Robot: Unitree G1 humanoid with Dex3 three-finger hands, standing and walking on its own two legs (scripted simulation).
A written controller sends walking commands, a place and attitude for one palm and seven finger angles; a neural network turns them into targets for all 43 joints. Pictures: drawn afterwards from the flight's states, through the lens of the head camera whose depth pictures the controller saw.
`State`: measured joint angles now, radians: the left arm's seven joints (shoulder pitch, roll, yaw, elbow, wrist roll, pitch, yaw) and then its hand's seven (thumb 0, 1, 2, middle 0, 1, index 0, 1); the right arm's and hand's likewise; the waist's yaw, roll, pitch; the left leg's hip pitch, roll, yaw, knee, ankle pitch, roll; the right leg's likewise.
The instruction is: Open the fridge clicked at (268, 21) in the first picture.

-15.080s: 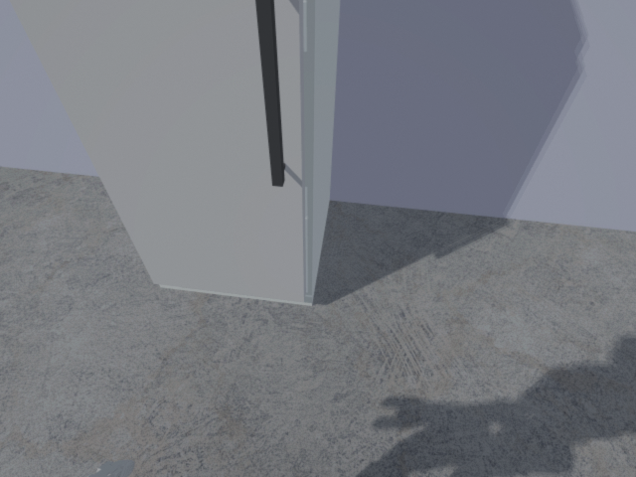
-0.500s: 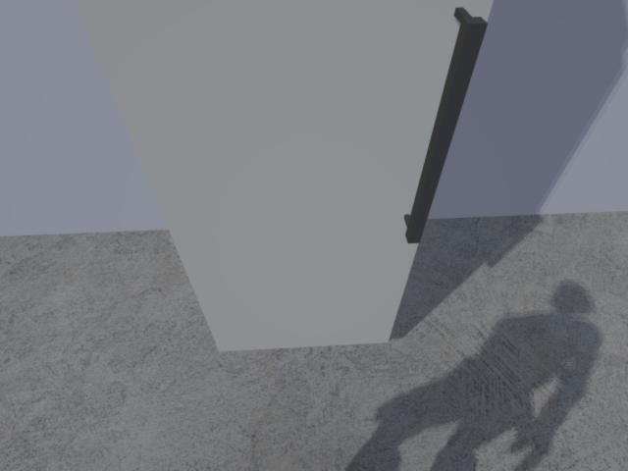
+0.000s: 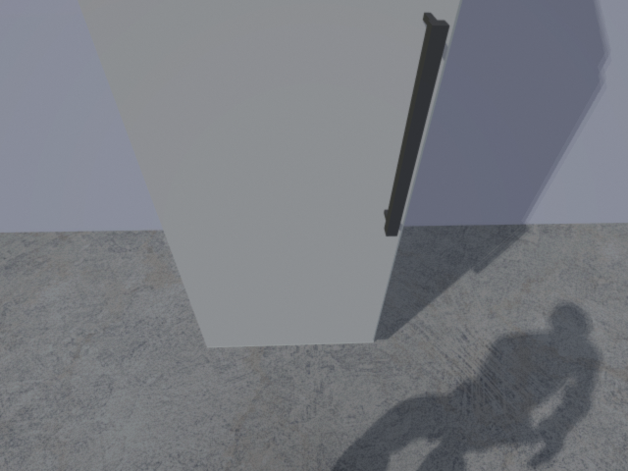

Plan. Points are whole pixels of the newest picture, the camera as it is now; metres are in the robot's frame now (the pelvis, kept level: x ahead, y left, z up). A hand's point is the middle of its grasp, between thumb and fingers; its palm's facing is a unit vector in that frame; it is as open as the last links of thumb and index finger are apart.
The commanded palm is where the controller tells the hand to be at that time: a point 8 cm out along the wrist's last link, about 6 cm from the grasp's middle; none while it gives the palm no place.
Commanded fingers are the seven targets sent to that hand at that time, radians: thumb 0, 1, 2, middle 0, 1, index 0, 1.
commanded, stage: look again from close up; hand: right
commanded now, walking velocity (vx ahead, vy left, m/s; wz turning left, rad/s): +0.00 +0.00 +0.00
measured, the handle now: (406, 143) +0.64 -0.12 +0.11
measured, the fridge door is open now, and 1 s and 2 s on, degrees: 0 0 0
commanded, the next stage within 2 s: none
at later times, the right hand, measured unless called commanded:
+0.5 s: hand out of the picture +0.00 -0.14 -0.18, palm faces +0.03 +0.99 -0.14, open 7.4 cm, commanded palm none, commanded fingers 0.00 -0.90 -0.90 0.20 0.30 0.20 0.30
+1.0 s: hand out of the picture +0.03 -0.15 -0.17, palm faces +0.03 +0.98 -0.18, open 7.4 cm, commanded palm none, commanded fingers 0.00 -0.90 -0.90 0.20 0.30 0.20 0.30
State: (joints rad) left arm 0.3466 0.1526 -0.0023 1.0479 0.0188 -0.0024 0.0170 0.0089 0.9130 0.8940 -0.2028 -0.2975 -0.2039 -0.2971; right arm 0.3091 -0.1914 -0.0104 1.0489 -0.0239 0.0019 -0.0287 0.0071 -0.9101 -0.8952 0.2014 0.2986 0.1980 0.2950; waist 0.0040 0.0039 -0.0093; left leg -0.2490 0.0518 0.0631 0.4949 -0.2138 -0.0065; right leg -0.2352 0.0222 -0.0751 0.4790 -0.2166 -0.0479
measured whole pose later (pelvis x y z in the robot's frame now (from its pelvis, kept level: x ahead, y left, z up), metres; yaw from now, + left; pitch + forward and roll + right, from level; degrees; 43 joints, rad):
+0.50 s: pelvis +0.01 +0.01 +0.00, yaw +0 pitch -1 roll +0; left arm 0.30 0.15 0.00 1.08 0.01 -0.01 0.02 0.01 0.92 0.89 -0.20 -0.30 -0.20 -0.30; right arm 0.33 -0.13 0.01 1.09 -0.02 -0.01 -0.03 0.01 -0.91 -0.89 0.20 0.30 0.20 0.30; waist -0.01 0.02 0.01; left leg -0.24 0.03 0.07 0.47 -0.22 0.00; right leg -0.23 0.01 -0.07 0.46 -0.22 -0.03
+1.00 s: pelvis +0.02 +0.02 +0.00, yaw +0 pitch -1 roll +0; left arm 0.30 0.13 -0.01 1.11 0.01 -0.02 0.03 0.01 0.92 0.89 -0.20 -0.30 -0.20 -0.30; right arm 0.30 -0.14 0.00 1.09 -0.01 -0.01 -0.03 0.01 -0.91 -0.90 0.20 0.30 0.20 0.30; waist 0.00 0.01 0.02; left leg -0.21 0.02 0.07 0.46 -0.23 0.01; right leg -0.20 0.00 -0.07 0.44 -0.23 -0.02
